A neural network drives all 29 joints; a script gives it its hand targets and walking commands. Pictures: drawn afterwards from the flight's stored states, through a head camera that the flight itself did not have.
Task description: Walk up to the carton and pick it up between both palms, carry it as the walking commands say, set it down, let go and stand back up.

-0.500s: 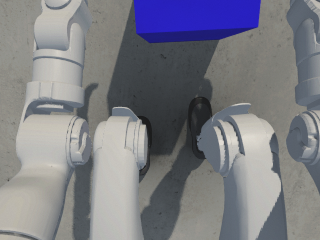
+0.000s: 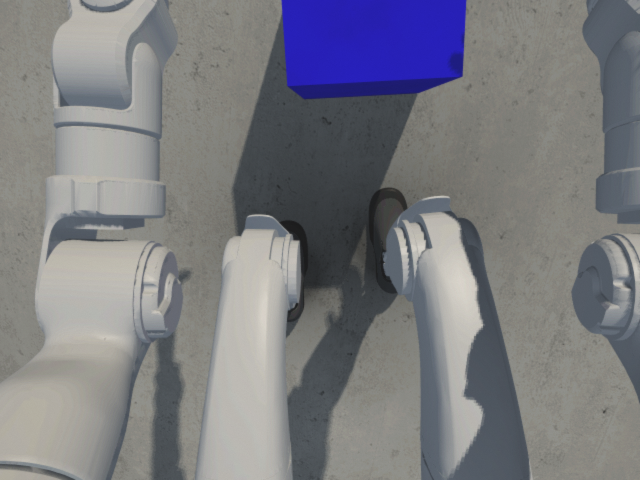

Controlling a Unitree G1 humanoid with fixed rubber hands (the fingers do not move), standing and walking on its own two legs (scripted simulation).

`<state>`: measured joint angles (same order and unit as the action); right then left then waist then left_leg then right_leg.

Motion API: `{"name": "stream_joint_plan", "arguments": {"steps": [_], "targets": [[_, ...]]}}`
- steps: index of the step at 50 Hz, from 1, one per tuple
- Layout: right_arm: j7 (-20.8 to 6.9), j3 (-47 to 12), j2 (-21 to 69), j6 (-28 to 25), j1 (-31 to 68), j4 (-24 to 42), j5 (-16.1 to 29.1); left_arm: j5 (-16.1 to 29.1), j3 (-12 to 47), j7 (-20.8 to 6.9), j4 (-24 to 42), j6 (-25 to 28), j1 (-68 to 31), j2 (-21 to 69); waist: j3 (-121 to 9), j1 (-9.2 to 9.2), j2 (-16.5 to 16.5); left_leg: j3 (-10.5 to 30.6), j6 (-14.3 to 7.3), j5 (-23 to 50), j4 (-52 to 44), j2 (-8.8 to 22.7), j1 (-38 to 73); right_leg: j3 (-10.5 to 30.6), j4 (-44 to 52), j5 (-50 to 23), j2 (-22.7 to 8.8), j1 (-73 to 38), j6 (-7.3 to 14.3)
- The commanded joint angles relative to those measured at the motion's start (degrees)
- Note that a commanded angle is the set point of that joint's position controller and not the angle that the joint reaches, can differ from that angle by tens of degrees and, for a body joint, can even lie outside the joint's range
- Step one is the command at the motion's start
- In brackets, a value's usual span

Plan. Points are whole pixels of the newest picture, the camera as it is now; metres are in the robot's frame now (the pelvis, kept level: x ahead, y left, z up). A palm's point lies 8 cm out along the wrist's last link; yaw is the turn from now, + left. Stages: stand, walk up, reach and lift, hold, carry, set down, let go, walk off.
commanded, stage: set down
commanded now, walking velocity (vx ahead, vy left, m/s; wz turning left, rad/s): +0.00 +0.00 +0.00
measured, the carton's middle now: (364, 9) +0.57 -0.06 -0.39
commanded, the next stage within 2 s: let go in 0.52 s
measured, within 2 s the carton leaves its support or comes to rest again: neither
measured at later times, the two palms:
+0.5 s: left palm out of the picture +0.56 +0.14 +0.00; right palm out of the picture +0.54 -0.24 +0.01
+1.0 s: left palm out of the picture +0.41 +0.20 +0.09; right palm out of the picture +0.37 -0.27 +0.10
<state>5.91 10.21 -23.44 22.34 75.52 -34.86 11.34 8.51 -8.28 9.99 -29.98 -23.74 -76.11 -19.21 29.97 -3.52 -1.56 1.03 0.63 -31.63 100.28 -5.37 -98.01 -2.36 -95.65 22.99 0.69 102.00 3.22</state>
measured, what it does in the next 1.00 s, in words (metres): rises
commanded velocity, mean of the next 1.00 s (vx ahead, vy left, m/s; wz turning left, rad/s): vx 0.00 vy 0.00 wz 0.00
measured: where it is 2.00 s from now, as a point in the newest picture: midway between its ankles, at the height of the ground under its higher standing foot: (338, 273)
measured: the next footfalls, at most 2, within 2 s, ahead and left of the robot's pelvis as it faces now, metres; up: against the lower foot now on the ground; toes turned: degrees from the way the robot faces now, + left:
none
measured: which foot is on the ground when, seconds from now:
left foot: down 0.00-1.00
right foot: down 0.00-1.00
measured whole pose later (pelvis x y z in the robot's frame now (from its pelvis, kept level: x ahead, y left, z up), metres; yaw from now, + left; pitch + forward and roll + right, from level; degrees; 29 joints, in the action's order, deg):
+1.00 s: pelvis +0.05 -0.01 +0.19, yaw +0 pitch +18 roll +2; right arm -5.0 6.9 -20.9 19.4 22.6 -17.6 6.4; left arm 2.6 -7.8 3.3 -17.0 -19.5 -23.6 -14.9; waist 16.4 -4.1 0.8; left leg 2.8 0.2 -19.1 53.1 -5.1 -52.3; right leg -0.4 -51.9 13.6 0.7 56.5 2.6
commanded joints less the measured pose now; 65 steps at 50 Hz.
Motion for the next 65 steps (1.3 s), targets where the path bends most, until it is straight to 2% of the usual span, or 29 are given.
{"name": "stream_joint_plan", "arguments": {"steps": [1, 9, 17, 18, 19, 22, 24, 27, 30, 32, 34, 35, 36, 38, 40, 44, 46, 49, 53, 55, 57, 60, 65], "targets": [[-0.52, 7.32, -14.42, -0.47, 9.92, 17.63, -2.66, -0.53, -4.08, -0.57, 11.67, 0.88, -10.77, -10.05, -133.23, -2.60, 2.42, -5.69, 0.68, 9.07, -15.50, -1.32, 20.61, 5.03, 10.07, -26.13, 2.19, -74.65, -1.65], [-0.95, 6.66, -13.10, -0.49, 9.05, 17.35, -3.54, -0.68, -4.38, -2.02, 11.89, 1.32, -10.10, -9.96, -131.57, -2.75, 1.91, -4.53, 0.82, 12.39, -24.20, -1.10, 26.92, 6.28, 17.95, -31.30, 1.75, -82.95, -1.73], [-1.07, 5.80, -11.64, -0.78, 8.92, 15.99, -3.92, -1.51, -5.73, -2.93, 9.73, 1.75, -9.32, -10.31, -130.49, -2.14, 2.94, -3.57, 0.39, 14.91, -33.35, -1.03, 31.51, 7.32, 25.93, -35.61, 0.99, -92.98, -2.58], [-1.14, 5.67, -11.36, -0.86, 9.12, 14.69, -4.18, -1.82, -5.84, -3.05, 8.31, 1.79, -9.27, -10.17, -128.91, -2.02, 3.05, -3.44, 0.33, 14.42, -34.48, -0.97, 31.41, 7.31, 26.92, -34.94, 0.85, -92.95, -2.67], [-1.36, 5.26, -10.57, -1.18, 9.62, 10.29, -5.14, -2.58, -5.61, -3.34, 3.93, 1.97, -9.21, -9.40, -123.68, -2.08, 3.15, -3.07, 0.25, 12.28, -35.53, -0.69, 29.17, 7.07, 27.93, -32.31, 0.57, -90.11, -2.82], [-2.16, 5.00, -8.29, -2.90, 9.70, 2.59, -7.50, -4.67, -5.73, -4.28, -2.44, 3.67, -9.46, -7.27, -116.17, -1.68, 2.78, -2.35, 0.09, 10.26, -38.81, -0.24, 29.16, 6.72, 31.34, -27.53, 0.55, -85.71, -3.17], [-2.76, 4.93, -7.10, -4.06, 8.27, -0.42, -8.22, -5.28, -5.78, -4.70, -2.22, 5.33, -9.65, -6.55, -115.51, -1.66, 3.00, -2.29, 0.26, 11.81, -40.35, -0.27, 30.88, 6.79, 32.82, -28.64, 0.71, -86.51, -3.13], [-3.63, 5.66, -7.58, -5.50, 4.70, -1.20, -8.88, -6.08, -5.88, -4.53, 2.88, 7.57, -9.41, -6.54, -120.69, -2.36, 2.36, -2.53, 0.66, 16.15, -41.42, -0.58, 34.47, 6.73, 33.35, -34.45, 0.96, -90.37, -2.75], [-4.62, 6.12, -9.70, -5.96, 0.05, 2.65, -9.68, -6.76, -4.51, -3.01, 8.39, 7.43, -5.40, -5.77, -130.15, -2.79, -1.19, -2.27, 1.30, 21.13, -41.55, -0.53, 44.39, 5.17, 33.02, -36.85, 1.35, -91.39, -2.04], [-5.14, 5.24, -11.12, -5.56, -8.43, 8.88, -10.26, -7.08, -2.52, -1.76, 13.89, 6.36, 3.94, -3.60, -139.47, -3.37, -2.32, -1.89, 1.82, 26.96, -41.62, -0.85, 54.08, 4.20, 33.25, -40.42, 1.78, -94.80, -1.76], [-5.54, 4.27, -12.99, -4.82, -16.12, 16.94, -10.57, -7.23, -0.98, -0.48, 19.75, 4.48, 13.40, -1.43, -144.52, -4.00, -1.51, -1.33, 1.98, 31.13, -41.60, -1.03, 62.86, 3.34, 33.78, -42.12, 2.53, -97.08, -1.73], [-5.88, 3.15, -12.85, -4.65, -16.87, 23.30, -9.88, -6.86, -0.68, -0.23, 23.42, 3.89, 15.97, -1.53, -145.26, -2.98, 0.09, -1.13, 1.87, 33.39, -41.89, -1.31, 64.32, 4.03, 33.88, -45.02, 2.69, -100.17, -1.46], [-6.22, 2.26, -11.93, -4.21, -19.60, 27.74, -9.81, -6.76, -0.35, -0.24, 25.11, 3.13, 20.34, -0.93, -144.38, -2.81, 1.84, -1.18, 1.56, 33.56, -42.26, -1.58, 63.83, 4.69, 34.31, -46.69, 2.56, -103.21, -1.51], [-7.23, -0.55, -9.96, -3.76, -25.47, 34.59, -8.93, -5.71, 1.69, -1.39, 26.77, 2.27, 28.38, 0.77, -136.41, -2.94, 4.53, -1.46, 0.74, 29.63, -44.10, -1.44, 60.18, 5.69, 36.28, -45.23, 1.94, -106.40, -1.71], [-8.26, -2.44, -7.67, -3.63, -29.89, 36.82, -7.67, -4.71, 2.56, -3.06, 27.33, 2.42, 32.25, 2.18, -123.00, -2.24, 5.62, -1.60, 0.12, 23.18, -47.04, -0.76, 55.68, 6.29, 39.22, -39.32, 0.93, -105.74, -1.89], [-10.50, -5.82, -3.43, -4.78, -41.22, 35.32, -6.13, -4.71, 2.95, -5.90, 27.25, 5.00, 41.93, 3.70, -105.90, 0.32, 4.99, -1.89, -0.40, 18.18, -51.64, 0.73, 53.65, 7.70, 43.30, -32.11, -0.24, -106.92, -2.66], [-11.22, -6.00, -1.95, -5.94, -47.42, 32.81, -6.17, -5.73, 2.28, -6.89, 26.59, 6.87, 46.78, 2.89, -99.46, 1.29, 4.71, -1.95, -0.58, 17.37, -53.80, 1.08, 53.81, 8.45, 45.20, -30.65, -0.47, -108.32, -3.06], [-11.70, -5.39, 1.34, -8.54, -56.17, 25.85, -7.09, -7.87, 1.54, -8.26, 20.18, 9.98, 53.55, 2.59, -83.30, 2.08, 5.08, -1.99, -1.01, 13.21, -57.52, 1.62, 52.50, 9.10, 49.30, -24.95, -1.07, -105.04, -3.89], [-12.68, -4.74, 5.49, -11.55, -61.07, 12.74, -7.78, -8.28, 1.59, -10.26, 8.38, 13.10, 57.69, 4.90, -53.27, 2.38, 1.91, -1.52, -0.80, 3.52, -63.74, 3.38, 52.03, 8.38, 56.74, -6.77, -2.15, -89.32, -3.73], [-12.91, -5.14, 6.70, -12.14, -66.73, 8.80, -8.64, -8.28, 1.93, -11.34, 4.35, 14.10, 62.47, 5.62, -48.40, 2.04, 1.53, -1.69, -0.83, 2.40, -65.62, 3.72, 54.59, 8.02, 59.53, -1.21, -2.17, -89.27, -3.57], [-12.64, -5.11, 6.80, -13.24, -72.93, 9.74, -9.55, -8.36, 2.54, -12.25, 4.49, 15.70, 67.03, 5.95, -48.59, 1.58, 2.38, -1.96, -0.72, 5.09, -67.15, 3.56, 58.45, 8.06, 61.50, -3.02, -2.18, -93.89, -3.46], [-11.85, -5.24, 6.81, -15.84, -80.30, 15.13, -10.54, -8.60, 3.53, -12.89, 8.63, 18.59, 74.18, 6.37, -52.18, 1.66, 3.29, -2.25, -0.44, 10.35, -69.30, 3.12, 64.59, 7.43, 63.20, -13.18, -2.18, -101.94, -3.32], [-11.19, -6.16, 6.03, -20.11, -83.60, 24.76, -11.76, -8.85, 4.25, -13.44, 15.12, 22.41, 81.46, 5.62, -51.21, 3.21, 4.67, -1.08, -0.34, 18.20, -72.87, 3.01, 71.58, 6.42, 64.61, -24.96, -1.79, -108.19, -3.13]]}}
